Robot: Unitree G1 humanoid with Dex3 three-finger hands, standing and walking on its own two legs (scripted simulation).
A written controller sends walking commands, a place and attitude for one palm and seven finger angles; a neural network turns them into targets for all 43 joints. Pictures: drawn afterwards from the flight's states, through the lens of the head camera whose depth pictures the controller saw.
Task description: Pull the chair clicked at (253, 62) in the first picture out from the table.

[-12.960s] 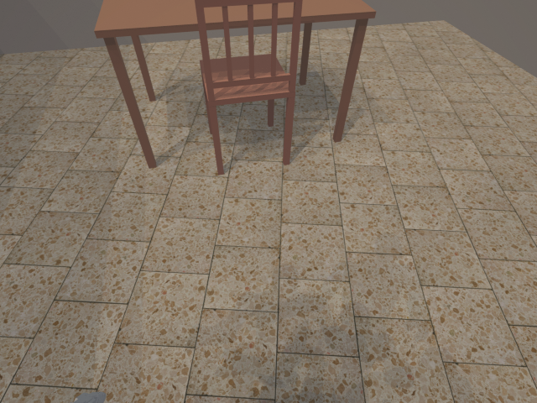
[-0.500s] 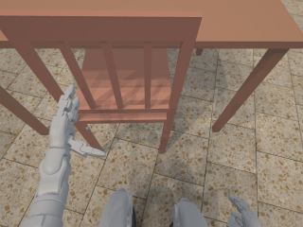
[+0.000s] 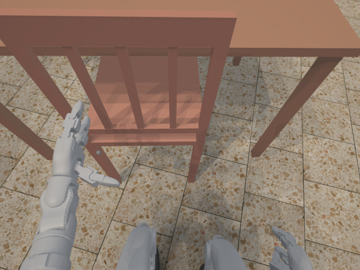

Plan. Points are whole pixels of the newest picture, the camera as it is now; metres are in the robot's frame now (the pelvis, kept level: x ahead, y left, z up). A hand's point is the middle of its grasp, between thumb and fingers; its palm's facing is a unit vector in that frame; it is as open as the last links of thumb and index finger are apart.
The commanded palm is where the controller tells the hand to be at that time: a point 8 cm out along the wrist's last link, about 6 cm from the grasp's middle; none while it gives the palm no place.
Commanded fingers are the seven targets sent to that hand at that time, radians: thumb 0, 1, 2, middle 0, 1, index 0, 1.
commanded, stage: push the fingers through the gap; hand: left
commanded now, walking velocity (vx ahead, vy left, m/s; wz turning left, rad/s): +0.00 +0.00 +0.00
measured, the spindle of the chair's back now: (133, 94) +0.51 +0.13 +0.04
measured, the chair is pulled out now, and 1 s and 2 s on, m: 0.00 0.00 0.00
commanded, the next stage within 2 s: hook a spindle and tug to test in 1.52 s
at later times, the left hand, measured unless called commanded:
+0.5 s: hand (100, 129) +0.41 +0.20 +0.02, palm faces +0.05 -1.00 -0.06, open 16.9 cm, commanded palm +0.39 +0.24 +0.02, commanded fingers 0.00 -0.50 0.30 -0.06 -0.08 -0.06 -0.08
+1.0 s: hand (101, 112) +0.46 +0.21 +0.02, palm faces +0.06 -1.00 -0.05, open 16.9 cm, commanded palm +0.44 +0.24 +0.02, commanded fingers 0.00 -0.50 0.30 -0.06 -0.08 -0.06 -0.08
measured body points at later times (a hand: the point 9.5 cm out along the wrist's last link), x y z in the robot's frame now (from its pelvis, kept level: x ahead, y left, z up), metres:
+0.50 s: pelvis +0.00 +0.01 +0.00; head +0.12 +0.02 +0.43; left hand +0.41 +0.25 +0.03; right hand +0.10 -0.25 -0.12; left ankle +0.07 +0.12 -0.62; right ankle +0.00 -0.12 -0.62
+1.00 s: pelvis +0.00 +0.01 -0.01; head +0.14 +0.03 +0.42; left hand +0.45 +0.26 +0.03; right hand +0.07 -0.25 -0.12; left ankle +0.07 +0.12 -0.62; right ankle +0.00 -0.12 -0.62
